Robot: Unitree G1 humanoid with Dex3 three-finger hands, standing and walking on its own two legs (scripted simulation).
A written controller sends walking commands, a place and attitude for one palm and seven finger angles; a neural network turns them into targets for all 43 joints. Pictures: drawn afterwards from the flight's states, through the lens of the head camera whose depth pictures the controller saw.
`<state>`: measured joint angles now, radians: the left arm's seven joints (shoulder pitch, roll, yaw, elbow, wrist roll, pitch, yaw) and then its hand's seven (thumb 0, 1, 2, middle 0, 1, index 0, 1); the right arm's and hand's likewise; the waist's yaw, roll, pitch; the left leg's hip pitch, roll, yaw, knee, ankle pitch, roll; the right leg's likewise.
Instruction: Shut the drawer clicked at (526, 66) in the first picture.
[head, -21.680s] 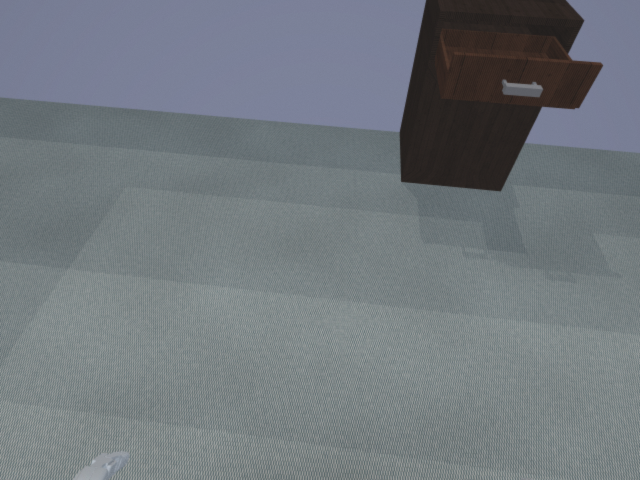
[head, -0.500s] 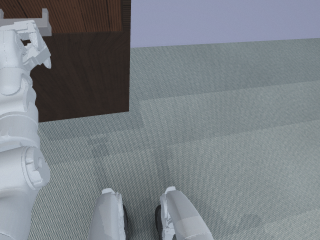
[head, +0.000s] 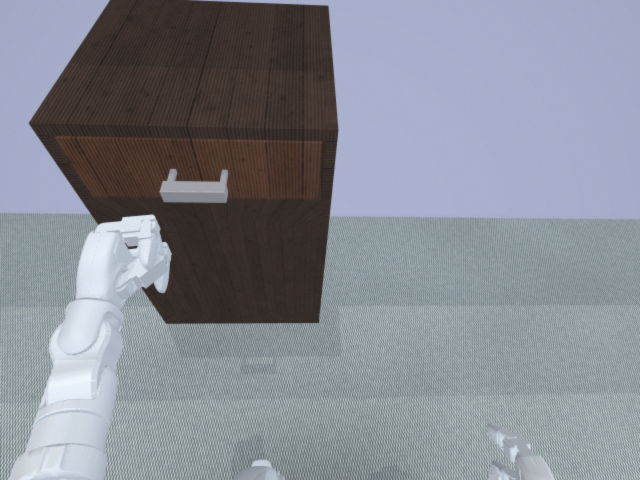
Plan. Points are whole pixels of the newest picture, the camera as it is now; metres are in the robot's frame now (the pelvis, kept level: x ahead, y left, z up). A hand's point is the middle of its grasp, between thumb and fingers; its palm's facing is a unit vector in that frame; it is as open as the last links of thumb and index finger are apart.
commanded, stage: draw the hand back to the body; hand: left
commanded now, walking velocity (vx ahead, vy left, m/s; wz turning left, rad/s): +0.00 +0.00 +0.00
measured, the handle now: (196, 183) +0.59 +0.23 -0.04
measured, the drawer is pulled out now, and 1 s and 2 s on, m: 0.00 0.00 0.00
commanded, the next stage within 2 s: step back with the hand held close in 0.88 s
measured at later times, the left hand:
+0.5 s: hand (64, 326) +0.24 +0.22 +0.16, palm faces +0.29 -0.91 -0.31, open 3.3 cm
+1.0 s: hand out of the picture +0.18 +0.22 +0.20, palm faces +0.39 -0.84 -0.37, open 3.3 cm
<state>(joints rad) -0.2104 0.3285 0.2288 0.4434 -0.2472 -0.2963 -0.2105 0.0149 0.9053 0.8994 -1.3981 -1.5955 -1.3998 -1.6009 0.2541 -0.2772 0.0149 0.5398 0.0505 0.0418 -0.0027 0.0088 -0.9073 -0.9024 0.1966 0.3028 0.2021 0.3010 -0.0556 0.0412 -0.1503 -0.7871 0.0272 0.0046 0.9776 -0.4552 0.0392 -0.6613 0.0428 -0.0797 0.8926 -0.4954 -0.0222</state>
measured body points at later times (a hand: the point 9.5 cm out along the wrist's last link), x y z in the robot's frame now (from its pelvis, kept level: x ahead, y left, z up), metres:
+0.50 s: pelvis +0.00 +0.00 +0.05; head -0.01 -0.02 +0.50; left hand +0.22 +0.27 +0.18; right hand +0.19 -0.22 -0.03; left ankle +0.01 +0.09 -0.68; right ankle -0.04 -0.11 -0.68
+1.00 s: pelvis +0.00 -0.01 +0.06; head -0.02 -0.04 +0.50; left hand +0.16 +0.27 +0.23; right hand +0.19 -0.23 -0.03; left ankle +0.01 +0.09 -0.68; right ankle -0.04 -0.11 -0.68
